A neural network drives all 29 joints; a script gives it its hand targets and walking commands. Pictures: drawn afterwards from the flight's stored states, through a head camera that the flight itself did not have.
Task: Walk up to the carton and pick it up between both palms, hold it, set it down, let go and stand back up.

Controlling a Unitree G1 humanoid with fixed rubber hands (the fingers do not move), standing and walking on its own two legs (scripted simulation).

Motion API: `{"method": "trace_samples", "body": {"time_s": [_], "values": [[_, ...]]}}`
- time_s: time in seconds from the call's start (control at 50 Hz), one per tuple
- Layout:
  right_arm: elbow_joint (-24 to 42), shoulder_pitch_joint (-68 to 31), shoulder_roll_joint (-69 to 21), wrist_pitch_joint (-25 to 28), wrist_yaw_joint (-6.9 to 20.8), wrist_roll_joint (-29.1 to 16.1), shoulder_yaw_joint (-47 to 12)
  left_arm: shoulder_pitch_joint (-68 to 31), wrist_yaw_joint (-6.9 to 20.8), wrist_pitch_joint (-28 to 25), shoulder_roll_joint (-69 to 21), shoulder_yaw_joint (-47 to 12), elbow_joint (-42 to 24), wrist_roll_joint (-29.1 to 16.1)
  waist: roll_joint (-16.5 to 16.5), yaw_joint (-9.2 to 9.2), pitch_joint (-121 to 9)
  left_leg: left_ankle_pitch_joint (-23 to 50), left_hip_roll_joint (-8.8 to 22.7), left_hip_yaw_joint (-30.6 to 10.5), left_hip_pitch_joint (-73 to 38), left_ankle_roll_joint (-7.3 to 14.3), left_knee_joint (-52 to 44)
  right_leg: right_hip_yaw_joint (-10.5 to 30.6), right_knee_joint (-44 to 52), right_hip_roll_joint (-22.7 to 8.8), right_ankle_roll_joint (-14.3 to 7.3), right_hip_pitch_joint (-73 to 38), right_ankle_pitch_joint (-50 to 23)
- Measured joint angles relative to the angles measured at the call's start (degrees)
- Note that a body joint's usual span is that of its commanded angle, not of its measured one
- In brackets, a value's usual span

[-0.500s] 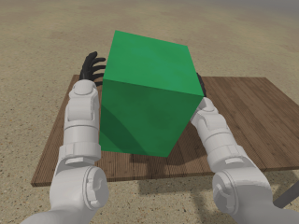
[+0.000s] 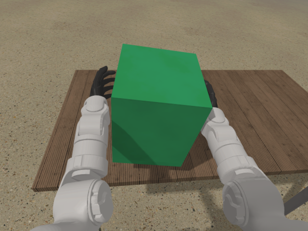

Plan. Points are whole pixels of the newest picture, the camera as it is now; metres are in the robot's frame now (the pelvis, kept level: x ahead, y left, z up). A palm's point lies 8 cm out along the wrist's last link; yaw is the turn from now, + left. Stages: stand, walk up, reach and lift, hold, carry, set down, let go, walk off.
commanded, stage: set down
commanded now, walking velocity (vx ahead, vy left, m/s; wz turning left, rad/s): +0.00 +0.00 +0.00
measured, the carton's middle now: (153, 108) +0.42 +0.02 +0.12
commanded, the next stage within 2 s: none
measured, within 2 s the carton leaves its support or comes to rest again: rests again in 1.60 s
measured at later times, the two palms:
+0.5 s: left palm (99, 104) +0.42 +0.16 +0.14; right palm (203, 114) +0.41 -0.13 +0.12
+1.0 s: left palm (97, 114) +0.41 +0.17 +0.10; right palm (197, 119) +0.41 -0.12 +0.09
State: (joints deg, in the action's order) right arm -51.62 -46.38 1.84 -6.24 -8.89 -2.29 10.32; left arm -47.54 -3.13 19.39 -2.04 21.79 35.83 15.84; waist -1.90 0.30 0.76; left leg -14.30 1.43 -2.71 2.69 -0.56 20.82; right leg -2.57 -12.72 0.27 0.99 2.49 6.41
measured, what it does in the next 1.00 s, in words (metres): stands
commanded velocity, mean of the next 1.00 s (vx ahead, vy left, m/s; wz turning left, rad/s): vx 0.00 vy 0.00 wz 0.00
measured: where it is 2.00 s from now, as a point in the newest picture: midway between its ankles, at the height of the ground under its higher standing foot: outside the picture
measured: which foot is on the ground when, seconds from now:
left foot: down 0.00-1.00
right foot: down 0.00-1.00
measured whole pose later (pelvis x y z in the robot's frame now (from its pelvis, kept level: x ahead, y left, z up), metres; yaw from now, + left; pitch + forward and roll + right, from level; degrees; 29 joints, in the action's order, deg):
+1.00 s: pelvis +0.02 +0.00 +0.00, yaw +0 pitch +2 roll -2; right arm -51.7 -41.2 -2.7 1.3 -7.1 9.4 18.9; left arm -42.4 -2.4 6.6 -2.8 23.2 43.3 14.1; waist -0.9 -2.3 -1.4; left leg -14.1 1.1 -2.3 8.1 -0.5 19.9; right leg -2.5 -12.4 -0.1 1.1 8.2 6.5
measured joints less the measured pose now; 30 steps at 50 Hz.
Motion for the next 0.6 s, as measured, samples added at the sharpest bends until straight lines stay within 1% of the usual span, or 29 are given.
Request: {"method": "trace_samples", "body": {"time_s": [0.06, 0.12, 0.22, 0.34, 0.44, 0.5, 0.6], "values": [[0.1, 0.27, -0.12, -0.35, -0.29, -0.05, -0.84, 1.02, 0.36, -0.19, -0.07, 0.47, -0.34, -0.08, 0.15, -0.42, -0.38, 0.12, -0.01, 0.21, 0.19, 0.08, -0.29, 0.2, 0.01, -0.02, 0.04, 0.38, -0.04], [-0.05, 0.51, -0.72, 0.03, -0.42, 0.82, -0.3, 1.77, 0.52, -1.06, 0.08, 0.68, 0.04, -0.67, 0.25, -0.63, -0.98, 0.05, -0.06, -0.01, 0.88, 0.05, 0.0, -0.03, 0.09, -0.06, 0.03, 0.79, -0.06], [-2.23, -0.28, -2.22, 1.09, 0.19, 4.09, 4.04, 1.08, 0.6, -3.09, 0.94, 0.94, 3.74, -1.09, -0.1, -1.21, -1.79, 0.2, -0.3, -0.2, 1.79, 0.02, -0.06, -0.22, 0.11, -0.3, 0.01, 1.64, -0.13], [-3.83, -0.33, -3.09, 2.97, 1.25, 7.3, 8.35, -0.07, 0.22, -4.66, 1.19, 0.56, 6.7, -1.02, -0.2, -1.12, -1.99, -0.1, -0.38, -0.4, 2.72, 0.03, 0.59, -0.44, 0.36, -0.36, 0.02, 2.06, -0.2], [-4.52, -0.12, -3.15, 3.56, 2.36, 9.47, 11.17, -1.18, 0.09, -5.98, 0.34, 1.94, 9.37, 0.61, -0.55, -1.17, -2.08, -0.13, -0.34, 0.04, 3.14, 0.13, 0.29, -0.02, 0.25, -0.34, 0.1, 2.85, -0.12], [-3.98, 0.32, -3.07, 4.02, 2.95, 9.9, 11.63, -0.74, -0.06, -6.7, -0.26, 2.04, 9.0, 1.12, -0.48, -1.2, -1.76, -0.13, -0.22, 0.38, 3.43, 0.04, 0.13, 0.32, 0.28, -0.22, 0.05, 3.34, -0.15], [-2.89, 1.3, -2.66, 4.69, 3.28, 9.71, 10.44, 0.52, -0.33, -8.36, -1.26, 2.54, 8.28, 1.21, 0.04, -1.91, -1.44, -0.28, 0.16, 1.09, 3.84, -0.07, -0.11, 0.99, 0.33, 0.13, -0.02, 4.12, -0.16]]}}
